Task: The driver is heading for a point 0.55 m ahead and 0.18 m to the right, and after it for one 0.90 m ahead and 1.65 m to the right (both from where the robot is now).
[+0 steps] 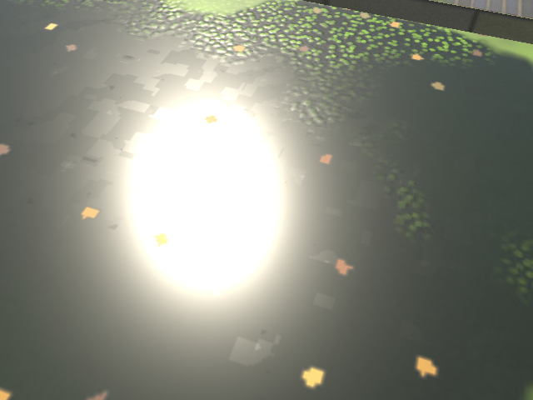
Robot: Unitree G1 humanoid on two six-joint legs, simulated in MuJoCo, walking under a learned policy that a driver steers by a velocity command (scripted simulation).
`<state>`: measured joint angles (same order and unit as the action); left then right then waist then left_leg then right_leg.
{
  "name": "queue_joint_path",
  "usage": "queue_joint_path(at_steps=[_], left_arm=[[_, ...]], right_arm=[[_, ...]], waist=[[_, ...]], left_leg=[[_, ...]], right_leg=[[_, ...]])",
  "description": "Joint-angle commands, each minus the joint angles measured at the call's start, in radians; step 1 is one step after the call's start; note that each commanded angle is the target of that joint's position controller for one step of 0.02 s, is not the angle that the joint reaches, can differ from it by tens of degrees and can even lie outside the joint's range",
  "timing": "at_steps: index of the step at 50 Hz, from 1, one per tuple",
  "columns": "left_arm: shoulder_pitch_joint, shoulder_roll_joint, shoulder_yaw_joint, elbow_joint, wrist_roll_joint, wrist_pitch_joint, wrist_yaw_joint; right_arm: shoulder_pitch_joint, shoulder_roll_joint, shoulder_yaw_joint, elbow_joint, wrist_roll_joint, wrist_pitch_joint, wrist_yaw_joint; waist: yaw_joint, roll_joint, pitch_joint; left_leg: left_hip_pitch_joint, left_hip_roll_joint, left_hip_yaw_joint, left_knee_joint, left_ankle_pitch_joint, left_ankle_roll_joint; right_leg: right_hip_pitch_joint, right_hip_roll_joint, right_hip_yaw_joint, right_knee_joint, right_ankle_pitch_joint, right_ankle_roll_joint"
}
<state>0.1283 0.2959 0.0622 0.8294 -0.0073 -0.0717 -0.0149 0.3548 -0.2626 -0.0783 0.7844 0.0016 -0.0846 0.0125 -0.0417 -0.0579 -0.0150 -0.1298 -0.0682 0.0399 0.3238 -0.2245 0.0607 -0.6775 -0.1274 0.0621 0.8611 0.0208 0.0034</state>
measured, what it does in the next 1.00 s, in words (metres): goes down: right foot 0.13 m lower, then left foot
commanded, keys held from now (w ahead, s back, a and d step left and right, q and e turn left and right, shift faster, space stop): w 0.52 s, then w+e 0.48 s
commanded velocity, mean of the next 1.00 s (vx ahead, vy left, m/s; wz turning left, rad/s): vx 0.50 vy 0.00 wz -0.15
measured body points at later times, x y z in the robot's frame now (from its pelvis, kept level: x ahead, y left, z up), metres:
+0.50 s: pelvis +0.30 -0.13 -0.15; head +0.32 -0.15 +0.30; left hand +0.32 +0.12 -0.29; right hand +0.37 -0.39 -0.28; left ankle +0.26 +0.00 -0.68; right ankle +0.29 -0.23 -0.87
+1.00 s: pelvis +0.58 -0.12 -0.13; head +0.60 -0.12 +0.32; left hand +0.74 +0.14 -0.25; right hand +0.59 -0.40 -0.25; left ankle +0.61 -0.02 -0.87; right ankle +0.59 -0.28 -0.79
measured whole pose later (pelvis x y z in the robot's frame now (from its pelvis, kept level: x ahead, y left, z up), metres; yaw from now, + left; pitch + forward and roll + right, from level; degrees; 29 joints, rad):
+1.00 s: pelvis +0.58 -0.12 -0.13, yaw -13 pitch +2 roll +2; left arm 0.23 0.30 0.09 0.84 -0.02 -0.01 0.02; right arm 0.27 -0.23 -0.08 0.85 -0.01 -0.10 0.00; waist -0.03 -0.05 0.01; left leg -0.20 -0.01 0.14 0.34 -0.17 0.03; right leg -0.65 -0.09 0.06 1.09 -0.25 -0.02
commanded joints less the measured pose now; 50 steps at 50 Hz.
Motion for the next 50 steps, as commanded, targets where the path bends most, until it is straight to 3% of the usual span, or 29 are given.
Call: queue_joint_path(at_steps=[1,3,10,13,15,16,17,18,19,20,21,22,23,24,25,27,29,31,33,36,37,38,39,40,41,42,43,46,50], left_arm=[[-0.07,0.091,0.028,-0.076,-0.006,-0.022,-0.017],[-0.104,0.06,0.019,-0.088,0.016,-0.03,-0.038],[-0.173,0.026,-0.006,-0.109,-0.012,-0.007,-0.082],[-0.117,0.058,0.003,-0.072,-0.02,-0.01,-0.075],[0.18,0.122,0.04,0.036,0.006,-0.017,-0.054],[0.363,0.172,0.051,0.087,0.02,-0.02,-0.048],[0.415,0.213,0.043,0.103,0.034,-0.014,-0.049],[0.481,0.236,0.057,0.111,-0.009,0.016,-0.053],[0.502,0.286,0.078,0.151,-0.028,0.033,-0.047],[0.387,0.208,0.053,0.123,-0.019,0.036,-0.031],[0.264,0.135,0.021,0.087,0.0,0.024,-0.019],[0.194,0.108,0.006,0.078,0.022,0.002,-0.017],[0.14,0.073,-0.007,0.075,0.023,-0.013,-0.025],[0.118,0.021,-0.024,0.087,0.023,-0.025,-0.022],[0.08,0.024,-0.028,0.073,0.022,-0.033,-0.015],[0.118,0.083,-0.012,0.07,0.031,-0.039,0.02],[0.186,0.098,-0.002,0.09,0.005,-0.03,0.038],[0.247,0.111,0.01,0.105,-0.022,-0.019,0.044],[0.304,0.096,0.015,0.122,-0.028,-0.003,0.043],[0.316,0.1,0.029,0.121,-0.023,0.02,0.04],[0.299,0.096,0.029,0.111,-0.019,0.023,0.037],[0.268,0.078,0.023,0.089,-0.009,0.022,0.034],[0.312,0.001,0.001,0.06,0.012,0.01,0.03],[0.392,-0.043,-0.018,0.049,-0.011,-0.008,0.021],[0.321,0.066,0.015,0.056,-0.037,-0.009,0.021],[0.219,0.099,0.027,0.018,-0.038,-0.004,0.025],[0.177,0.086,0.029,0.007,-0.029,0.006,0.028],[0.209,0.026,0.032,0.003,-0.024,0.041,0.029],[0.141,0.015,0.035,-0.044,-0.008,0.064,0.032]], right_arm=[[0.043,-0.153,-0.039,-0.024,0.011,-0.015,-0.027],[0.056,-0.15,-0.039,-0.011,0.018,-0.008,-0.046],[0.097,-0.169,-0.043,-0.015,0.015,0.026,-0.064],[0.1,-0.163,-0.041,0.003,0.015,0.039,-0.066],[0.098,-0.148,-0.029,0.032,0.014,0.042,-0.052],[0.136,-0.098,-0.018,0.053,0.016,0.026,-0.042],[0.299,0.021,0.013,0.074,0.023,-0.001,-0.026],[0.337,-0.027,0.018,0.055,0.048,-0.036,-0.023],[0.198,-0.044,0.019,-0.031,0.086,-0.049,-0.033],[0.016,-0.068,0.023,-0.056,0.09,-0.043,-0.057],[-0.07,-0.096,0.019,-0.078,0.065,-0.024,-0.076],[-0.05,-0.078,0.024,-0.078,0.038,-0.005,-0.08],[-0.042,-0.058,0.027,-0.075,0.021,0.014,-0.075],[-0.068,-0.025,0.026,-0.082,0.021,0.017,-0.064],[-0.095,-0.047,0.018,-0.099,0.024,0.012,-0.055],[-0.164,-0.039,0.017,-0.113,-0.014,0.001,-0.047],[-0.218,0.012,0.032,-0.124,-0.001,-0.006,-0.03],[-0.297,0.016,0.037,-0.141,0.014,-0.01,-0.014],[-0.366,0.003,0.03,-0.156,0.014,-0.014,0.001],[-0.352,-0.033,0.01,-0.157,0.007,-0.024,0.012],[-0.275,-0.06,-0.006,-0.138,0.005,-0.026,0.008],[-0.116,-0.115,-0.029,-0.098,-0.008,-0.029,0.001],[0.056,-0.201,-0.052,-0.077,-0.02,-0.025,-0.007],[0.12,-0.217,-0.057,-0.043,-0.007,-0.02,0.002],[0.087,-0.142,-0.039,-0.045,-0.004,-0.016,-0.002],[-0.007,-0.103,-0.024,-0.054,0.0,-0.014,-0.009],[-0.088,-0.073,-0.013,-0.057,-0.004,-0.014,-0.008],[-0.192,-0.043,-0.013,-0.038,-0.015,-0.027,-0.004],[-0.162,-0.095,-0.031,0.008,-0.016,-0.039,-0.021]], waist=[[0.014,0.101,0.064],[-0.003,0.109,0.061],[-0.06,0.099,0.103],[-0.05,0.081,0.091],[0.091,0.048,-0.058],[0.167,-0.038,-0.167],[0.109,-0.314,-0.275],[0.139,-0.375,-0.429],[0.142,-0.303,-0.434],[0.137,-0.058,-0.246],[0.111,0.017,-0.135],[0.06,0.023,-0.099],[0.018,0.033,-0.038],[-0.003,-0.009,0.021],[-0.028,-0.028,0.069],[0.007,-0.052,0.074],[0.029,-0.037,0.04],[0.067,-0.011,0.06],[0.095,0.025,0.09],[0.069,-0.014,0.053],[0.024,-0.02,0.001],[-0.049,-0.001,-0.115],[-0.087,0.151,-0.296],[-0.065,0.376,-0.447],[-0.08,0.266,-0.316],[-0.065,0.208,-0.161],[-0.029,0.15,-0.075],[0.054,0.176,-0.01],[0.06,0.117,0.017]], left_leg=[[0.094,0.295,-0.207,-0.071,0.103,0.175],[0.03,0.284,-0.171,0.007,0.043,0.16],[-0.03,0.296,-0.188,0.25,-0.075,0.102],[0.034,0.303,-0.2,0.423,0.016,0.058],[-0.068,0.22,-0.113,0.789,0.185,0.014],[-0.348,0.143,-0.076,1.187,-0.156,-0.06],[-0.729,0.054,-0.16,1.624,-0.676,-0.107],[-0.785,0.048,-0.237,1.715,-0.606,-0.105],[-0.937,0.058,-0.168,1.723,-0.486,-0.107],[-1.016,0.121,-0.072,1.656,-0.368,-0.096],[-0.988,0.156,-0.056,1.62,-0.29,-0.091],[-0.884,0.191,-0.099,1.585,-0.256,-0.076],[-0.833,0.222,-0.131,1.448,-0.227,-0.052],[-0.825,0.245,-0.167,1.35,-0.159,-0.025],[-0.765,0.246,-0.158,1.062,-0.009,-0.026],[-0.555,0.203,-0.079,0.697,0.224,-0.065],[-0.444,0.15,-0.046,0.461,0.307,-0.092],[-0.455,0.121,-0.047,0.318,0.315,-0.09],[-0.479,0.107,-0.06,0.217,0.329,-0.073],[-0.373,0.082,-0.057,0.159,0.219,-0.036],[-0.238,0.063,-0.037,0.144,0.184,-0.014],[0.022,0.113,-0.073,0.2,0.249,0.028],[0.411,0.339,-0.308,0.251,0.289,0.122],[0.582,0.51,-0.727,0.083,0.013,0.233],[0.495,0.473,-0.703,0.021,-0.156,0.195],[0.323,0.441,-0.556,-0.015,-0.152,0.15],[0.166,0.403,-0.441,-0.058,-0.072,0.138],[-0.053,0.34,-0.238,-0.155,0.057,0.116],[-0.041,0.362,-0.101,-0.201,0.179,0.135]], right_leg=[[-0.173,-0.029,0.069,-0.133,0.15,-0.019],[-0.094,-0.01,0.043,-0.207,0.317,-0.021],[0.02,0.006,0.021,-0.361,0.257,-0.026],[0.091,-0.021,0.016,-0.461,0.247,-0.031],[0.515,0.064,-0.118,-0.486,0.269,-0.051],[0.874,-0.021,-0.059,-0.332,0.459,-0.107],[1.156,-0.177,0.146,-0.058,0.715,-0.196],[1.18,-0.237,0.354,-0.172,0.567,-0.275],[1.155,-0.351,0.609,-0.429,-0.053,-0.366],[0.987,-0.315,0.603,-0.544,-0.244,-0.337],[0.794,-0.308,0.539,-0.545,-0.19,-0.328],[0.608,-0.326,0.519,-0.514,-0.074,-0.337],[0.469,-0.275,0.417,-0.506,-0.076,-0.306],[0.381,-0.233,0.334,-0.519,-0.066,-0.256],[0.31,-0.138,0.209,-0.585,-0.092,-0.206],[0.225,-0.042,0.063,-0.658,0.042,-0.204],[0.306,-0.033,0.031,-0.678,0.126,-0.209],[0.442,-0.068,0.069,-0.682,0.116,-0.213],[0.548,-0.088,0.099,-0.644,0.084,-0.198],[0.626,-0.096,0.136,-0.543,0.129,-0.17],[0.612,-0.062,0.122,-0.452,0.229,-0.152],[0.508,-0.002,0.087,-0.26,0.222,-0.123],[0.225,0.107,0.031,0.086,-0.104,-0.071],[-0.015,0.185,0.063,0.361,-0.622,-0.041],[-0.123,0.132,0.102,0.462,-0.589,-0.042],[-0.152,0.089,0.067,0.454,-0.479,-0.046],[-0.108,0.049,0.047,0.414,-0.401,-0.042],[0.04,-0.003,0.044,0.312,-0.321,-0.032],[-0.03,-0.011,0.056,0.195,-0.183,-0.013]])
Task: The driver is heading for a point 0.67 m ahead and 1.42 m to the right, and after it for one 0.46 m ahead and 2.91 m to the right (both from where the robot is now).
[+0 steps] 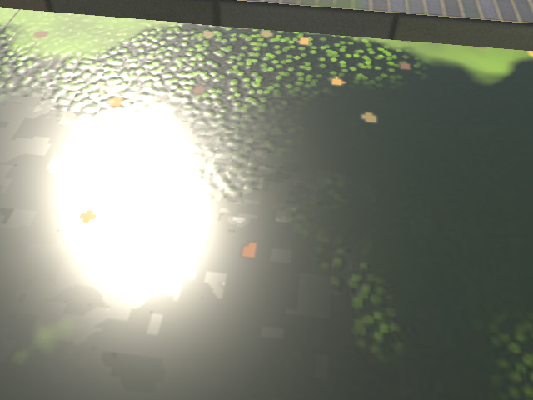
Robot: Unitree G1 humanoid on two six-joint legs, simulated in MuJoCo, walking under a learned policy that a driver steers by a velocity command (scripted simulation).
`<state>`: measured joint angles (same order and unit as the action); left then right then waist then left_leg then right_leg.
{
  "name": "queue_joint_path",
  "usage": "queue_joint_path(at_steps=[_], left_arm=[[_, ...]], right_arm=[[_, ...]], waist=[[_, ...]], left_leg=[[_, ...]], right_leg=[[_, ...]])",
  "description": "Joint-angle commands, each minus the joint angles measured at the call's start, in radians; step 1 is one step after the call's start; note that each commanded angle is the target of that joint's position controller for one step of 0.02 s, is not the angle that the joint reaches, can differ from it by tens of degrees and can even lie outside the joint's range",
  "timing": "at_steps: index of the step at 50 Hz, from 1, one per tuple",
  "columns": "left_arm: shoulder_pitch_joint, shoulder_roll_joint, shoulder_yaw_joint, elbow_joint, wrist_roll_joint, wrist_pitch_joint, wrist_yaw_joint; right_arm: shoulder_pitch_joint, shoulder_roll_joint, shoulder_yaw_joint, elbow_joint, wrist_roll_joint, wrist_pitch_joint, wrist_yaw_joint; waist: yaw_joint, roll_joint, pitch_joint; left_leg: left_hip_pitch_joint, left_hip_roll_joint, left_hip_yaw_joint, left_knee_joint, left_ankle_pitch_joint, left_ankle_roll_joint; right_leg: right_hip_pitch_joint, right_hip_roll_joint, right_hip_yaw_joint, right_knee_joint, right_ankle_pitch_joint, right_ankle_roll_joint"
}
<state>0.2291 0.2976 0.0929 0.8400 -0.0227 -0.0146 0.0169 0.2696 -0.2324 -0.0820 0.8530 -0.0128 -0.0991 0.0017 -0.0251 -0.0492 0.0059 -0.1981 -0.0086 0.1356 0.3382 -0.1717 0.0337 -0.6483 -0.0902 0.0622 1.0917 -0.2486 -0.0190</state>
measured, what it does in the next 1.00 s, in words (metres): walks ahead, turning right: right foot, then left foot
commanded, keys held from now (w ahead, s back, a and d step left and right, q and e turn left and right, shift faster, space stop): w+e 0.68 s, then e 0.32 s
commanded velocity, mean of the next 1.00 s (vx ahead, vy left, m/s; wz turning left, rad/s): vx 0.43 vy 0.00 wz -0.58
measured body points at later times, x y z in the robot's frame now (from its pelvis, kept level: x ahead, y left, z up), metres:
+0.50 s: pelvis +0.26 -0.10 +0.00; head +0.30 -0.13 +0.45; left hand +0.41 +0.14 -0.11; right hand +0.35 -0.41 -0.11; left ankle +0.35 +0.07 -0.66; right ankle +0.26 -0.17 -0.74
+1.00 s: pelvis +0.50 -0.13 -0.01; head +0.55 -0.15 +0.44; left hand +0.78 +0.04 -0.11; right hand +0.47 -0.44 -0.11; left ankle +0.61 -0.08 -0.74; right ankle +0.43 -0.25 -0.67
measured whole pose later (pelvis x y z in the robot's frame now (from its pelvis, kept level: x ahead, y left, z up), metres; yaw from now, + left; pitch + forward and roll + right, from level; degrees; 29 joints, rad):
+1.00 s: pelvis +0.50 -0.13 -0.01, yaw -36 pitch +2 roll +1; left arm 0.22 0.33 0.09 0.65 -0.02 0.04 0.04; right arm 0.11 -0.25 -0.06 0.77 -0.02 -0.05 0.00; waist 0.00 -0.03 0.08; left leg -0.32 0.01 0.10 0.42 -0.13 0.04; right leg -0.57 -0.03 0.04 1.10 -0.44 0.07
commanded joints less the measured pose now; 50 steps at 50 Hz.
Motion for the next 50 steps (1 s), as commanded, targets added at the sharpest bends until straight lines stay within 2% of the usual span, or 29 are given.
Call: queue_joint_path(at_steps=[1,5,10,12,13,14,15,16,17,18,19,20,21,24,26,30,33,35,37,38,39,40,41,42,43,44,45,47,50], left_arm=[[0.017,0.013,0.004,-0.064,0.008,0.004,-0.003],[-0.116,-0.003,-0.008,-0.108,0.01,-0.009,-0.031],[-0.222,0.021,-0.007,-0.173,0.006,-0.003,-0.061],[-0.172,0.048,0.008,-0.178,0.007,-0.003,-0.069],[-0.063,0.077,0.028,-0.154,0.004,-0.004,-0.068],[0.114,0.144,0.065,-0.101,-0.002,-0.001,-0.057],[0.227,0.268,0.1,-0.081,-0.008,0.004,-0.037],[0.179,0.316,0.093,-0.119,-0.003,-0.015,-0.042],[0.189,0.213,0.061,-0.125,0.005,-0.03,-0.05],[0.16,0.162,0.046,-0.119,0.006,-0.042,-0.049],[0.088,0.132,0.036,-0.13,0.005,-0.048,-0.047],[0.024,0.09,0.023,-0.144,0.008,-0.05,-0.043],[-0.002,0.08,0.017,-0.161,0.015,-0.051,-0.038],[0.026,0.113,0.024,-0.158,0.007,-0.059,-0.021],[0.058,0.13,0.028,-0.149,0.002,-0.057,-0.008],[0.112,0.128,0.029,-0.131,-0.001,-0.048,0.0],[0.157,0.124,0.029,-0.111,-0.006,-0.043,0.001],[0.156,0.126,0.031,-0.11,-0.004,-0.034,0.009],[0.131,0.125,0.033,-0.126,0.001,-0.017,0.017],[0.1,0.108,0.027,-0.146,0.001,-0.014,0.018],[0.073,0.064,0.011,-0.186,0.016,-0.015,0.016],[0.282,-0.012,-0.01,-0.182,0.01,-0.017,0.014],[0.336,0.098,0.002,-0.171,-0.003,-0.016,0.012],[0.222,0.157,0.021,-0.177,-0.01,-0.003,0.014],[0.135,0.172,0.027,-0.196,-0.003,0.012,0.019],[0.1,0.168,0.032,-0.207,0.005,0.028,0.022],[0.111,0.142,0.032,-0.216,0.001,0.042,0.02],[0.124,0.077,0.017,-0.228,-0.005,0.058,0.021],[0.074,0.065,0.009,-0.258,0.007,0.061,0.017]], right_arm=[[-0.064,-0.132,-0.03,-0.049,0.0,-0.022,-0.015],[-0.042,-0.16,-0.037,-0.025,0.007,-0.007,-0.029],[0.015,-0.208,-0.053,0.01,0.035,0.015,-0.023],[-0.003,-0.242,-0.062,0.008,0.047,0.028,-0.021],[-0.025,-0.25,-0.063,0.004,0.053,0.037,-0.021],[-0.012,-0.226,-0.051,0.001,0.046,0.04,-0.021],[0.004,-0.15,-0.025,-0.039,0.005,0.034,-0.022],[0.034,-0.08,0.005,-0.083,0.005,-0.005,-0.012],[-0.075,-0.166,-0.012,-0.097,0.046,-0.036,0.001],[-0.122,-0.17,-0.011,-0.108,0.059,-0.051,0.004],[-0.126,-0.158,-0.01,-0.095,0.038,-0.057,-0.006],[-0.124,-0.172,-0.021,-0.083,0.016,-0.05,-0.014],[-0.113,-0.173,-0.024,-0.084,0.015,-0.038,-0.012],[-0.138,-0.141,-0.02,-0.099,0.001,-0.012,-0.012],[-0.216,-0.119,-0.01,-0.124,-0.002,-0.008,-0.011],[-0.343,-0.094,0.006,-0.166,0.011,-0.016,0.008],[-0.391,-0.119,0.003,-0.196,0.022,-0.024,0.019],[-0.382,-0.146,-0.005,-0.201,0.016,-0.034,0.024],[-0.305,-0.17,-0.016,-0.186,0.007,-0.044,0.021],[-0.219,-0.188,-0.025,-0.169,-0.006,-0.05,0.016],[-0.085,-0.245,-0.038,-0.158,-0.028,-0.052,0.011],[-0.008,-0.287,-0.043,-0.145,-0.036,-0.034,0.009],[0.001,-0.242,-0.037,-0.144,0.003,-0.016,0.015],[-0.057,-0.165,-0.016,-0.174,0.004,-0.002,0.008],[-0.118,-0.133,-0.001,-0.18,-0.001,0.014,0.002],[-0.158,-0.117,0.006,-0.178,-0.003,0.025,0.0],[-0.181,-0.127,0.006,-0.171,-0.01,0.031,-0.002],[-0.203,-0.151,-0.003,-0.156,-0.016,0.031,-0.003],[-0.208,-0.194,-0.019,-0.143,-0.006,0.038,-0.013]], waist=[[0.037,0.105,-0.001],[-0.004,0.105,0.034],[-0.029,0.111,0.084],[0.015,0.132,0.04],[0.084,0.127,-0.021],[0.161,0.093,-0.117],[0.166,-0.107,-0.189],[0.086,-0.238,-0.344],[0.147,-0.096,-0.311],[0.134,-0.069,-0.202],[0.088,0.013,-0.133],[0.051,0.011,-0.098],[0.027,-0.007,-0.088],[0.014,0.022,-0.063],[0.035,0.019,-0.03],[0.083,-0.032,0.001],[0.1,-0.041,0.015],[0.086,-0.051,0.018],[0.047,-0.083,-0.019],[-0.001,-0.074,-0.077],[-0.058,0.006,-0.221],[0.014,0.305,-0.396],[0.014,0.318,-0.448],[-0.015,0.216,-0.308],[-0.011,0.143,-0.208],[0.007,0.124,-0.137],[0.04,0.15,-0.1],[0.056,0.191,-0.069],[0.046,0.172,-0.114]], left_leg=[[0.052,0.299,-0.161,-0.216,0.145,0.157],[0.067,0.269,-0.014,-0.209,0.165,0.116],[0.207,0.321,0.034,-0.143,0.201,0.091],[0.245,0.327,0.062,-0.008,0.504,0.072],[0.23,0.3,0.096,0.155,0.667,0.051],[0.123,0.25,0.126,0.398,0.674,0.014],[-0.228,0.168,0.136,0.778,0.198,-0.053],[-0.512,-0.02,-0.098,1.032,-0.429,-0.086],[-0.623,0.028,-0.218,1.075,-0.379,-0.057],[-0.655,0.066,-0.205,1.026,-0.298,-0.026],[-0.597,0.111,-0.212,0.934,-0.22,-0.017],[-0.52,0.138,-0.216,0.847,-0.174,-0.018],[-0.463,0.147,-0.22,0.811,-0.137,-0.023],[-0.443,0.124,-0.197,0.674,-0.06,-0.065],[-0.459,0.101,-0.191,0.523,0.052,-0.087],[-0.359,0.035,-0.177,0.254,0.266,-0.085],[-0.333,0.019,-0.201,0.176,0.271,-0.07],[-0.32,0.01,-0.214,0.132,0.211,-0.054],[-0.221,-0.014,-0.192,0.097,0.156,-0.024],[-0.075,0.004,-0.184,0.057,0.251,0.005],[0.204,0.16,-0.3,0.133,0.498,0.069],[0.574,0.451,-0.654,0.173,0.753,0.265],[0.57,0.503,-0.815,0.128,0.537,0.294],[0.451,0.436,-0.664,0.097,0.459,0.248],[0.31,0.382,-0.52,0.077,0.461,0.208],[0.186,0.333,-0.431,0.057,0.482,0.194],[0.08,0.303,-0.368,0.023,0.458,0.182],[-0.019,0.269,-0.27,-0.04,0.453,0.19],[0.021,0.314,-0.217,-0.065,0.497,0.222]], right_leg=[[-0.076,-0.044,0.055,-0.079,0.136,0.011],[-0.019,-0.024,-0.022,-0.302,0.297,0.008],[-0.011,-0.003,-0.085,-0.431,0.163,-0.041],[0.095,0.054,-0.148,-0.443,0.044,-0.082],[0.248,0.107,-0.188,-0.491,0.051,-0.111],[0.519,0.163,-0.187,-0.525,0.095,-0.15],[0.818,-0.053,0.197,-0.573,0.083,-0.253],[1.01,-0.237,0.751,-0.774,-0.108,-0.424],[1.005,-0.235,0.699,-0.831,-0.102,-0.372],[0.905,-0.2,0.55,-0.813,-0.031,-0.33],[0.758,-0.155,0.438,-0.806,0.062,-0.293],[0.641,-0.121,0.355,-0.818,0.162,-0.271],[0.575,-0.102,0.327,-0.841,0.211,-0.268],[0.503,-0.077,0.262,-0.871,0.347,-0.275],[0.484,-0.052,0.224,-0.874,0.365,-0.256],[0.427,-0.004,0.194,-0.863,0.241,-0.2],[0.474,-0.032,0.261,-0.82,0.186,-0.191],[0.535,-0.045,0.31,-0.747,0.233,-0.176],[0.571,-0.021,0.335,-0.628,0.396,-0.141],[0.544,0.037,0.305,-0.51,0.473,-0.102],[0.408,0.099,0.248,-0.262,0.329,-0.053],[0.09,0.252,0.146,0.086,-0.436,0.022],[-0.01,0.173,0.156,0.248,-0.46,0.042],[-0.063,0.133,0.133,0.294,-0.379,0.066],[-0.061,0.099,0.084,0.267,-0.311,0.08],[-0.035,0.072,0.065,0.231,-0.278,0.089],[0.025,0.046,0.051,0.186,-0.254,0.087],[0.093,0.043,0.0,0.078,-0.22,0.088],[0.107,0.017,-0.011,-0.055,-0.115,0.088]])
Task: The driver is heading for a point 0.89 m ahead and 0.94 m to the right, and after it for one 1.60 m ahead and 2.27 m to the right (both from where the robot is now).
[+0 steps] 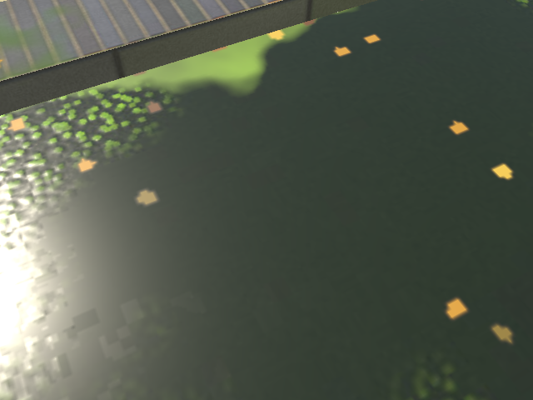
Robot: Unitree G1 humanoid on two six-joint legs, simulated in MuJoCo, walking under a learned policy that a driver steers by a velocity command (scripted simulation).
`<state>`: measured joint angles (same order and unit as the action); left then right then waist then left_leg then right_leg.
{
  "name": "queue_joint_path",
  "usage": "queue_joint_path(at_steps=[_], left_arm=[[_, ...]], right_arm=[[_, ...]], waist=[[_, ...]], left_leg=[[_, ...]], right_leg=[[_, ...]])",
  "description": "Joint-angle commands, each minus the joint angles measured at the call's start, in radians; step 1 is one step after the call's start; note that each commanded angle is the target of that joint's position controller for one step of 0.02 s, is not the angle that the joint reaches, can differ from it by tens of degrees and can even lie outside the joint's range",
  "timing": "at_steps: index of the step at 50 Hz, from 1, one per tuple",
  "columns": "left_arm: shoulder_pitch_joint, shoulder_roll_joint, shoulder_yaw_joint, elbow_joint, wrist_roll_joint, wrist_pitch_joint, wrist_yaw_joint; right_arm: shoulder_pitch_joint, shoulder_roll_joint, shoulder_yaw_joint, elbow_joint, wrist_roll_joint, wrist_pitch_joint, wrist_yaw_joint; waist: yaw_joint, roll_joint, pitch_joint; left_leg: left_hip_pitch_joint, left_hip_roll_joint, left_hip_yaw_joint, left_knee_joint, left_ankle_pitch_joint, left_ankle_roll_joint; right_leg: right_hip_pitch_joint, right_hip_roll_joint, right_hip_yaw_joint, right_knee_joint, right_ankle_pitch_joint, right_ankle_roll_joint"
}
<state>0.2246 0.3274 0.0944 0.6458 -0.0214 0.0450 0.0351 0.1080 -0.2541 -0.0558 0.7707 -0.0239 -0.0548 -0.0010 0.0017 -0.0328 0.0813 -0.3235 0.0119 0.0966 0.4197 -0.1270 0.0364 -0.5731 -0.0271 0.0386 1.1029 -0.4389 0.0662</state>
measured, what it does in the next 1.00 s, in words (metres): steps on the spot, turning right: right foot, then left foot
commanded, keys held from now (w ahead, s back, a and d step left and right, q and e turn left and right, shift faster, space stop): e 1.00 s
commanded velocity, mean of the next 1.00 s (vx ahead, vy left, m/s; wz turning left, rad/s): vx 0.03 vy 0.00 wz -0.60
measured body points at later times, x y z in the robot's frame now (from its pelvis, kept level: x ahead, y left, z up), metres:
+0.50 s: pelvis +0.06 -0.04 +0.00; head +0.10 -0.08 +0.45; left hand +0.30 +0.19 -0.07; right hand +0.14 -0.37 -0.11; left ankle +0.11 +0.11 -0.68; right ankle +0.06 -0.14 -0.74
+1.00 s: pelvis +0.06 -0.02 +0.00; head +0.10 -0.04 +0.45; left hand +0.35 +0.12 -0.09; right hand +0.01 -0.33 -0.10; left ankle +0.13 +0.09 -0.74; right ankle -0.02 -0.14 -0.70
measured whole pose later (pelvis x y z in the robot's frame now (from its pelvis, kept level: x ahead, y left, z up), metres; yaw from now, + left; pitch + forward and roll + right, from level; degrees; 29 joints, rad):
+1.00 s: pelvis +0.06 -0.02 +0.00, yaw -35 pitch +1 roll +0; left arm 0.19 0.32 0.09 0.59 -0.02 0.07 0.00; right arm 0.14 -0.29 -0.07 0.73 0.00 0.03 -0.02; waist -0.02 -0.01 0.07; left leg -0.22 0.07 0.11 0.44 -0.23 -0.01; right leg -0.43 -0.03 0.01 0.84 -0.40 0.08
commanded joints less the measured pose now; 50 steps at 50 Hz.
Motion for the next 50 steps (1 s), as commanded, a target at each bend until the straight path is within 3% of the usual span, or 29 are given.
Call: queue_joint_path(at_steps=[1,5,9,11,12,13,14,15,16,17,18,21,24,28,31,33,34,35,36,37,39,40,43,46,50], left_arm=[[0.066,0.038,0.007,-0.069,0.006,0.002,-0.006],[-0.01,0.053,0.008,-0.099,0.006,0.011,-0.029],[-0.066,0.071,0.017,-0.136,0.008,0.019,-0.049],[-0.032,0.077,0.026,-0.127,0.011,0.018,-0.052],[0.011,0.119,0.043,-0.116,0.014,0.016,-0.042],[0.067,0.231,0.071,-0.121,0.02,0.011,-0.021],[0.05,0.273,0.069,-0.143,0.043,-0.003,-0.022],[0.057,0.212,0.054,-0.139,0.041,-0.026,-0.032],[0.03,0.191,0.044,-0.129,0.034,-0.041,-0.032],[-0.016,0.173,0.041,-0.13,0.021,-0.044,-0.028],[-0.054,0.156,0.033,-0.136,0.01,-0.04,-0.022],[-0.079,0.153,0.027,-0.149,0.022,-0.03,-0.011],[-0.068,0.164,0.032,-0.145,0.018,-0.024,-0.004],[-0.074,0.173,0.036,-0.147,0.018,-0.013,-0.009],[-0.089,0.167,0.033,-0.149,0.01,-0.008,-0.016],[-0.116,0.153,0.028,-0.154,-0.003,-0.002,-0.011],[-0.086,0.115,0.018,-0.154,0.002,-0.002,-0.008],[-0.049,0.075,0.009,-0.173,0.003,-0.007,-0.008],[-0.044,0.161,0.035,-0.164,0.018,-0.018,-0.006],[-0.024,0.206,0.055,-0.139,0.01,-0.016,-0.009],[0.003,0.17,0.054,-0.103,0.007,0.003,-0.006],[-0.002,0.142,0.046,-0.102,0.004,0.009,-0.008],[-0.076,0.09,0.026,-0.136,-0.006,0.009,-0.015],[-0.109,0.066,0.01,-0.158,0.004,0.007,-0.026],[-0.084,0.083,0.013,-0.158,0.001,0.012,-0.04]], right_arm=[[-0.056,-0.178,-0.047,-0.06,0.009,0.0,-0.013],[-0.068,-0.202,-0.051,-0.053,0.022,0.025,-0.013],[-0.035,-0.239,-0.062,-0.032,0.042,0.04,-0.003],[-0.031,-0.233,-0.061,-0.021,0.058,0.047,-0.002],[0.025,-0.202,-0.054,0.002,0.052,0.048,0.002],[0.021,-0.14,-0.034,-0.02,0.011,0.047,0.006],[-0.025,-0.134,-0.027,-0.072,-0.002,0.045,-0.001],[-0.067,-0.184,-0.042,-0.066,0.011,0.046,-0.003],[-0.067,-0.185,-0.045,-0.069,0.03,0.048,-0.004],[-0.049,-0.178,-0.046,-0.052,0.027,0.049,-0.012],[-0.052,-0.192,-0.051,-0.053,0.018,0.051,-0.019],[-0.023,-0.167,-0.046,-0.048,0.023,0.054,-0.015],[-0.048,-0.14,-0.034,-0.059,0.024,0.054,-0.014],[-0.051,-0.147,-0.035,-0.07,0.03,0.051,-0.003],[-0.028,-0.152,-0.04,-0.077,0.032,0.041,0.009],[0.041,-0.156,-0.048,-0.061,0.026,0.033,0.015],[0.078,-0.212,-0.063,-0.059,0.012,0.035,0.009],[0.056,-0.305,-0.081,-0.06,-0.007,0.045,0.002],[0.044,-0.259,-0.071,-0.082,-0.023,0.039,0.001],[-0.009,-0.209,-0.054,-0.103,-0.018,0.036,-0.007],[-0.071,-0.161,-0.043,-0.117,0.013,0.041,-0.021],[-0.062,-0.157,-0.038,-0.117,0.018,0.044,-0.027],[0.005,-0.173,-0.044,-0.108,0.009,0.06,-0.039],[0.028,-0.214,-0.059,-0.104,0.012,0.07,-0.035],[0.018,-0.249,-0.073,-0.102,0.031,0.073,-0.018]], waist=[[0.017,0.148,-0.204],[-0.004,0.154,-0.173],[-0.018,0.159,-0.142],[0.009,0.148,-0.146],[0.017,0.083,-0.164],[0.014,-0.163,-0.197],[0.021,-0.289,-0.217],[0.062,-0.144,-0.247],[0.035,-0.114,-0.223],[0.012,-0.063,-0.211],[0.001,-0.069,-0.197],[-0.023,-0.09,-0.218],[-0.004,-0.095,-0.215],[0.011,-0.124,-0.204],[0.004,-0.138,-0.195],[-0.04,-0.123,-0.193],[-0.031,-0.032,-0.21],[0.024,0.267,-0.163],[-0.003,0.285,-0.157],[0.017,0.205,-0.138],[0.033,0.169,-0.101],[0.022,0.169,-0.09],[-0.03,0.193,-0.099],[-0.055,0.212,-0.137],[-0.048,0.232,-0.151]], left_leg=[[0.15,0.297,-0.154,-0.152,0.423,0.217],[0.125,0.29,-0.068,-0.173,0.212,0.188],[0.2,0.326,-0.061,-0.112,0.165,0.154],[0.191,0.299,-0.018,-0.011,0.138,0.094],[0.13,0.252,0.027,0.1,0.082,0.031],[-0.09,0.14,0.118,0.403,-0.181,-0.057],[-0.325,0.004,0.018,0.645,-0.554,-0.114],[-0.346,0.02,-0.108,0.77,-0.537,-0.114],[-0.356,0.034,-0.133,0.786,-0.458,-0.1],[-0.357,0.046,-0.145,0.748,-0.386,-0.095],[-0.348,0.049,-0.151,0.713,-0.338,-0.099],[-0.254,0.011,-0.14,0.646,-0.264,-0.118],[-0.207,-0.007,-0.154,0.482,-0.245,-0.126],[-0.112,-0.035,-0.163,0.339,-0.242,-0.113],[-0.053,-0.049,-0.164,0.209,-0.23,-0.09],[0.085,-0.037,-0.149,-0.01,-0.061,-0.057],[0.201,0.103,-0.256,-0.062,0.004,-0.005],[0.249,0.312,-0.496,-0.11,0.17,0.136],[0.186,0.428,-0.616,-0.135,0.222,0.26],[0.154,0.386,-0.524,-0.125,0.212,0.244],[0.158,0.271,-0.352,-0.104,0.144,0.162],[0.166,0.254,-0.306,-0.104,0.169,0.161],[0.247,0.239,-0.223,-0.112,0.198,0.176],[0.288,0.272,-0.184,-0.099,0.24,0.185],[0.246,0.3,-0.136,-0.077,0.276,0.173]], right_leg=[[0.053,-0.051,0.008,-0.11,0.12,0.0],[0.14,-0.047,-0.036,-0.271,0.204,-0.026],[0.17,-0.029,-0.075,-0.429,0.152,-0.064],[0.279,0.007,-0.103,-0.604,0.251,-0.103],[0.401,0.002,-0.052,-0.69,0.399,-0.14],[0.582,-0.207,0.236,-0.718,0.779,-0.225],[0.606,-0.372,0.492,-0.724,0.878,-0.434],[0.594,-0.336,0.428,-0.729,0.878,-0.441],[0.571,-0.28,0.337,-0.72,0.837,-0.385],[0.548,-0.229,0.289,-0.717,0.755,-0.331],[0.518,-0.213,0.275,-0.721,0.731,-0.309],[0.452,-0.172,0.254,-0.728,0.734,-0.311],[0.442,-0.16,0.284,-0.718,0.646,-0.307],[0.386,-0.148,0.364,-0.71,0.526,-0.304],[0.384,-0.131,0.435,-0.685,0.494,-0.285],[0.33,-0.08,0.428,-0.635,0.425,-0.228],[0.231,-0.019,0.368,-0.533,0.252,-0.171],[0.013,0.154,0.151,-0.339,-0.085,-0.102],[-0.028,0.123,0.12,-0.087,-0.209,-0.052],[-0.021,0.089,0.132,0.034,-0.143,-0.038],[-0.047,0.071,0.103,0.118,-0.029,-0.005],[-0.06,0.064,0.088,0.136,0.004,0.01],[-0.077,0.036,0.019,0.004,0.047,0.033],[0.003,-0.002,-0.016,-0.164,0.024,0.034],[0.153,0.003,-0.082,-0.356,0.048,0.001]])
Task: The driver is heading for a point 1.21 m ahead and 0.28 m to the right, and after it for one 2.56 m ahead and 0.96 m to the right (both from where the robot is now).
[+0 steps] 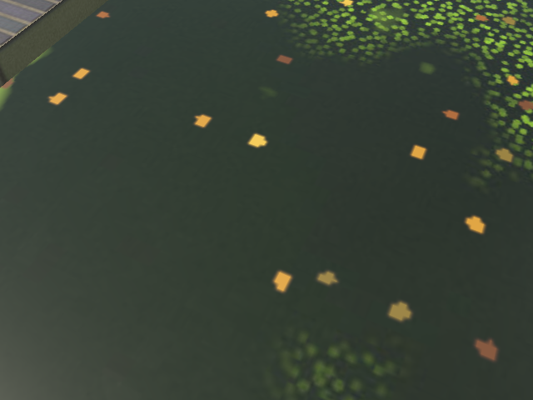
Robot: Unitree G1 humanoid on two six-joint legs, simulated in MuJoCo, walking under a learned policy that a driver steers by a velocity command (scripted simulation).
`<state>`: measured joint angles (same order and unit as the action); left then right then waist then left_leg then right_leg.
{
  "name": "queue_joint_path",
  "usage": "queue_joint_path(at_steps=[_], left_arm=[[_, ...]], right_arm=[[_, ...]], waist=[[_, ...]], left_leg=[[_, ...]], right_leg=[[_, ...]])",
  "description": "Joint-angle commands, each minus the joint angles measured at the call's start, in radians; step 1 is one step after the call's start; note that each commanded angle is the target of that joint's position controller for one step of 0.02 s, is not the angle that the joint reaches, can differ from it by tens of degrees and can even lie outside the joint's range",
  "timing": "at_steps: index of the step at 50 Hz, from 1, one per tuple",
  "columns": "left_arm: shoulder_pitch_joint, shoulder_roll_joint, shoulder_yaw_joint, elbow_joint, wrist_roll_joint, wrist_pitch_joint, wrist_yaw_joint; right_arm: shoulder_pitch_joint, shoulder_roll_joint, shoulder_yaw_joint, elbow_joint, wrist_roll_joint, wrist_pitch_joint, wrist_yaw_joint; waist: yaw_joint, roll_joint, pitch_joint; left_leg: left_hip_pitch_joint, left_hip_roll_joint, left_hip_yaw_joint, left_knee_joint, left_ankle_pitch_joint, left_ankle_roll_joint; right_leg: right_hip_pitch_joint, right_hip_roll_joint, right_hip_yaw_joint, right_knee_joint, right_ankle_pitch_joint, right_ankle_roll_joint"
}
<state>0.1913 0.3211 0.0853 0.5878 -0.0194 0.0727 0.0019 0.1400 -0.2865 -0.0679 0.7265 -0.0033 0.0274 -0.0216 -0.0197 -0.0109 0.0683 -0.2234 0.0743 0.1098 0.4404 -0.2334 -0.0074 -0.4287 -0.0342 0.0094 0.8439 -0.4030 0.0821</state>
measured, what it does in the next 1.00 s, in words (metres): walks ahead, turning right: right foot, then left foot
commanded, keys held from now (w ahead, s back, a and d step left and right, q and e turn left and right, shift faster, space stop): e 0.12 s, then w+e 0.28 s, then w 0.60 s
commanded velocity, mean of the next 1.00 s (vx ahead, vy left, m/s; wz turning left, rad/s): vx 0.32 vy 0.00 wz -0.37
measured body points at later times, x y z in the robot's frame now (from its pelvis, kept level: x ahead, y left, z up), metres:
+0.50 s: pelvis +0.07 -0.04 +0.00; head +0.08 -0.06 +0.45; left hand +0.23 +0.22 -0.09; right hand +0.18 -0.35 -0.08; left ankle +0.18 +0.08 -0.72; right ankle +0.00 -0.14 -0.74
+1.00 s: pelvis +0.30 -0.11 -0.01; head +0.34 -0.13 +0.43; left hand +0.61 -0.01 -0.08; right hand +0.15 -0.36 -0.14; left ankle +0.18 +0.07 -0.74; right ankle +0.40 -0.28 -0.73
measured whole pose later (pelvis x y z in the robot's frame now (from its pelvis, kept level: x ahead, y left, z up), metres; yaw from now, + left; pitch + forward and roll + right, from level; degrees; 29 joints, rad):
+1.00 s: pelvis +0.30 -0.11 -0.01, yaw -20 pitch +3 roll +1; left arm 0.02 0.26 0.02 0.60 -0.02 -0.08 -0.05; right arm 0.47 -0.30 -0.04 0.86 0.03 -0.05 0.00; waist -0.12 -0.02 0.03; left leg 0.10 0.01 0.00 0.25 -0.40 -0.01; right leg -0.55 -0.02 0.00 0.51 -0.03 -0.04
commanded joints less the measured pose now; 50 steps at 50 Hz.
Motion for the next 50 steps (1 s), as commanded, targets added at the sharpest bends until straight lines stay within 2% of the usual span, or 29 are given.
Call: queue_joint_path(at_steps=[1,3,4,5,6,7,8,9,10,12,14,17,21,24,26,27,28,29,30,31,32,33,35,38,41,45,48,49,50], left_arm=[[-0.038,0.092,0.025,-0.098,-0.002,-0.013,-0.011],[0.028,0.091,0.034,-0.074,0.0,-0.009,-0.015],[0.068,0.12,0.048,-0.061,0.001,-0.01,-0.007],[0.107,0.225,0.076,-0.069,0.0,-0.015,0.008],[0.086,0.291,0.079,-0.093,0.032,-0.033,0.006],[0.121,0.228,0.067,-0.08,0.038,-0.057,-0.003],[0.117,0.195,0.053,-0.054,0.024,-0.074,-0.003],[0.087,0.166,0.046,-0.048,0.005,-0.08,0.0],[0.063,0.145,0.033,-0.05,-0.003,-0.083,0.004],[0.049,0.136,0.022,-0.058,0.012,-0.088,0.015],[0.064,0.138,0.022,-0.052,0.018,-0.099,0.022],[0.089,0.159,0.029,-0.032,0.009,-0.106,0.026],[0.115,0.175,0.033,-0.012,-0.001,-0.104,0.019],[0.133,0.152,0.022,0.007,0.001,-0.105,0.008],[0.121,0.127,0.012,0.013,0.003,-0.102,0.004],[0.123,0.099,0.002,0.016,0.006,-0.101,0.004],[0.112,0.049,-0.015,0.011,0.011,-0.104,0.005],[0.134,-0.014,-0.033,-0.02,0.007,-0.116,0.008],[0.118,0.062,-0.018,-0.04,-0.017,-0.13,0.02],[0.099,0.121,-0.001,-0.024,-0.025,-0.136,0.02],[0.074,0.118,-0.001,-0.013,-0.016,-0.138,0.015],[0.055,0.104,-0.004,-0.011,-0.001,-0.143,0.009],[0.026,0.074,-0.008,-0.011,0.01,-0.149,-0.002],[-0.024,0.031,-0.024,-0.024,0.015,-0.151,-0.008],[-0.118,-0.01,-0.043,-0.045,0.014,-0.161,-0.016],[-0.218,-0.006,-0.045,-0.063,-0.002,-0.17,-0.042],[-0.226,0.028,-0.032,-0.07,-0.005,-0.173,-0.055],[-0.187,0.051,-0.021,-0.061,-0.001,-0.172,-0.053],[-0.084,0.081,-0.003,-0.034,0.003,-0.17,-0.047]], right_arm=[[-0.015,-0.221,-0.063,-0.055,0.018,-0.011,0.006],[-0.033,-0.21,-0.06,-0.049,0.038,-0.014,0.007],[0.02,-0.171,-0.051,-0.026,0.035,-0.018,0.011],[0.035,-0.108,-0.031,-0.041,-0.007,-0.021,0.016],[-0.045,-0.098,-0.022,-0.106,-0.025,-0.025,0.008],[-0.094,-0.146,-0.038,-0.108,-0.009,-0.027,0.003],[-0.093,-0.156,-0.044,-0.109,0.009,-0.032,0.008],[-0.08,-0.161,-0.051,-0.092,0.011,-0.037,0.009],[-0.082,-0.173,-0.055,-0.089,0.006,-0.04,0.01],[-0.074,-0.158,-0.054,-0.084,0.005,-0.059,0.021],[-0.08,-0.144,-0.05,-0.075,0.007,-0.078,0.027],[-0.115,-0.114,-0.037,-0.076,0.007,-0.098,0.035],[-0.14,-0.11,-0.028,-0.086,0.019,-0.116,0.05],[-0.117,-0.12,-0.026,-0.084,0.025,-0.131,0.059],[-0.052,-0.12,-0.028,-0.066,0.023,-0.141,0.058],[0.003,-0.125,-0.032,-0.052,0.017,-0.145,0.053],[0.111,-0.153,-0.04,-0.034,0.007,-0.149,0.045],[0.198,-0.25,-0.058,-0.017,-0.012,-0.147,0.04],[0.273,-0.272,-0.072,0.013,-0.004,-0.143,0.052],[0.24,-0.2,-0.049,0.009,0.012,-0.143,0.053],[0.211,-0.159,-0.036,0.002,0.012,-0.139,0.048],[0.184,-0.138,-0.027,-0.005,0.004,-0.134,0.043],[0.162,-0.113,-0.013,-0.009,-0.003,-0.13,0.036],[0.187,-0.127,-0.012,0.006,0.01,-0.13,0.03],[0.219,-0.15,-0.013,0.03,0.017,-0.12,0.023],[0.286,-0.173,-0.013,0.063,0.027,-0.105,0.021],[0.298,-0.189,-0.018,0.08,0.033,-0.091,0.017],[0.294,-0.202,-0.021,0.081,0.032,-0.087,0.015],[0.282,-0.208,-0.022,0.08,0.032,-0.081,0.013]], waist=[[-0.017,0.209,-0.137],[0.03,0.185,-0.144],[0.039,0.112,-0.156],[0.03,-0.151,-0.166],[0.043,-0.305,-0.172],[0.102,-0.177,-0.219],[0.075,-0.151,-0.183],[0.06,-0.11,-0.144],[0.054,-0.135,-0.104],[0.036,-0.161,-0.08],[0.04,-0.14,-0.081],[0.056,-0.144,-0.067],[0.072,-0.142,-0.052],[0.072,-0.138,-0.055],[0.029,-0.125,-0.06],[-0.001,-0.117,-0.074],[-0.048,-0.066,-0.118],[-0.042,0.169,-0.161],[-0.065,0.282,-0.139],[-0.055,0.184,-0.046],[-0.043,0.152,-0.009],[-0.031,0.126,-0.006],[-0.015,0.124,-0.003],[-0.026,0.119,-0.009],[-0.055,0.105,-0.007],[-0.082,0.107,0.011],[-0.046,0.114,0.007],[-0.015,0.122,-0.026],[0.051,0.119,-0.097]], left_leg=[[0.144,0.245,-0.143,-0.08,0.376,0.206],[0.096,0.228,-0.095,0.005,0.324,0.148],[0.012,0.191,-0.039,0.105,0.224,0.082],[-0.229,0.082,0.056,0.385,-0.11,-0.018],[-0.45,-0.051,-0.021,0.614,-0.444,-0.072],[-0.467,-0.035,-0.14,0.729,-0.424,-0.063],[-0.492,-0.012,-0.167,0.724,-0.326,-0.036],[-0.505,0.006,-0.171,0.678,-0.233,-0.023],[-0.516,0.006,-0.172,0.636,-0.165,-0.022],[-0.476,-0.02,-0.159,0.592,-0.056,-0.028],[-0.452,-0.037,-0.156,0.482,0.007,-0.033],[-0.38,-0.064,-0.158,0.298,0.047,-0.046],[-0.284,-0.081,-0.162,0.158,0.03,-0.044],[-0.184,-0.075,-0.155,0.11,0.037,-0.019],[-0.058,-0.082,-0.129,0.034,0.061,0.01],[0.034,-0.076,-0.131,0.01,0.051,0.025],[0.179,0.014,-0.23,-0.011,0.001,0.065],[0.363,0.193,-0.546,-0.121,-0.211,0.175],[0.379,0.324,-0.874,-0.229,-0.461,0.286],[0.329,0.312,-0.828,-0.236,-0.508,0.283],[0.296,0.26,-0.707,-0.229,-0.426,0.251],[0.267,0.219,-0.617,-0.237,-0.329,0.231],[0.196,0.162,-0.488,-0.267,-0.136,0.208],[0.165,0.133,-0.366,-0.297,0.084,0.22],[0.144,0.104,-0.262,-0.295,0.233,0.202],[0.15,0.134,-0.234,-0.291,0.262,0.19],[0.243,0.176,-0.232,-0.236,0.407,0.165],[0.267,0.175,-0.218,-0.175,0.568,0.153],[0.258,0.152,-0.181,-0.045,0.738,0.135]], right_leg=[[0.039,0.014,-0.061,-0.156,0.037,-0.03],[0.174,0.04,-0.089,-0.361,0.185,-0.083],[0.306,0.043,-0.047,-0.45,0.3,-0.12],[0.482,-0.161,0.25,-0.491,0.623,-0.2],[0.452,-0.363,0.522,-0.478,0.769,-0.416],[0.44,-0.333,0.5,-0.518,0.545,-0.444],[0.425,-0.268,0.443,-0.546,0.254,-0.384],[0.394,-0.219,0.417,-0.579,-0.011,-0.332],[0.367,-0.202,0.424,-0.613,-0.119,-0.317],[0.322,-0.166,0.412,-0.655,-0.13,-0.309],[0.33,-0.15,0.389,-0.66,-0.063,-0.305],[0.301,-0.125,0.362,-0.642,-0.004,-0.299],[0.242,-0.129,0.399,-0.609,-0.025,-0.307],[0.217,-0.142,0.441,-0.58,-0.037,-0.302],[0.178,-0.111,0.436,-0.525,-0.037,-0.277],[0.144,-0.079,0.419,-0.471,-0.024,-0.254],[0.061,-0.029,0.359,-0.317,-0.022,-0.211],[-0.166,0.104,0.189,-0.012,-0.09,-0.141],[-0.355,0.112,0.159,0.227,-0.201,-0.11],[-0.426,0.062,0.193,0.317,-0.134,-0.116],[-0.439,0.033,0.167,0.336,-0.05,-0.118],[-0.433,0.004,0.132,0.317,0.02,-0.118],[-0.371,-0.04,0.099,0.246,0.119,-0.106],[-0.348,-0.049,0.044,0.131,0.211,-0.07],[-0.273,-0.036,0.007,-0.083,0.341,-0.057],[-0.164,-0.003,-0.016,-0.256,0.442,-0.068],[-0.117,0.014,-0.01,-0.323,0.381,-0.116],[-0.046,0.034,-0.024,-0.334,0.348,-0.137],[0.108,0.061,-0.049,-0.359,0.35,-0.167]])
Keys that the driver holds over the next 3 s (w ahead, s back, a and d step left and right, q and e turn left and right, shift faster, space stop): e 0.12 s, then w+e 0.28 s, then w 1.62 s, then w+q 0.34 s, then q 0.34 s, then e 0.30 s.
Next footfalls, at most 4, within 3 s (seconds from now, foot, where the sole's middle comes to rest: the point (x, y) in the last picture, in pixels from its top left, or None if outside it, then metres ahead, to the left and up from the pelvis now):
0.08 right None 0.04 -0.14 -0.78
0.56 left None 0.21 0.06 -0.78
1.02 right None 0.44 -0.29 -0.78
1.56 left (327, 267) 0.80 -0.17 -0.78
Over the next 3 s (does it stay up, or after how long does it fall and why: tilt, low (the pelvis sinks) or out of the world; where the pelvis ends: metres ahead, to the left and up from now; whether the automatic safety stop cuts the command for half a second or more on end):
stays up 1.21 -0.39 -0.01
